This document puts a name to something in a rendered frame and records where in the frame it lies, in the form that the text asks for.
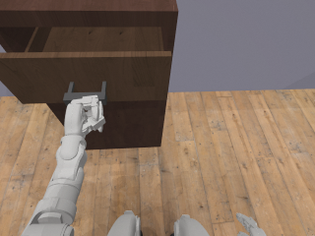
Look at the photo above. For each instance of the cabinet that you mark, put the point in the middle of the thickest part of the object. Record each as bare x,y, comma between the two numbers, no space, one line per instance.
128,124

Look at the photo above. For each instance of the right robot hand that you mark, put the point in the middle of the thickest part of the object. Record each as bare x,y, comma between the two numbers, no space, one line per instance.
250,225

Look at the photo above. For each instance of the drawer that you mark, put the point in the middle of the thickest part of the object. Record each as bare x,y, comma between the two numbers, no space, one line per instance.
131,60

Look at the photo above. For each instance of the left robot hand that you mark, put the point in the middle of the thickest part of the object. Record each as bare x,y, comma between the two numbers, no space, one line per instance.
76,116

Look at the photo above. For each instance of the robot left shin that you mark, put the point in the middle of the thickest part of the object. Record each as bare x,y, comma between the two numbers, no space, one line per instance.
128,212

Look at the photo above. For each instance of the robot left thigh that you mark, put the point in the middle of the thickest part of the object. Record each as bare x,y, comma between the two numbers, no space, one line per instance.
126,225

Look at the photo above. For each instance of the robot left forearm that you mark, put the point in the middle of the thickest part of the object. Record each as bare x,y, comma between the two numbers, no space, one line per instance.
58,205

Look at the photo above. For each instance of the left robot upper arm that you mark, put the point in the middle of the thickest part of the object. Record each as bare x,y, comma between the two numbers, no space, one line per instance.
50,229

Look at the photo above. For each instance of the handle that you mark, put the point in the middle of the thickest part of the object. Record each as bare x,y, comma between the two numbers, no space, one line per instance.
71,95

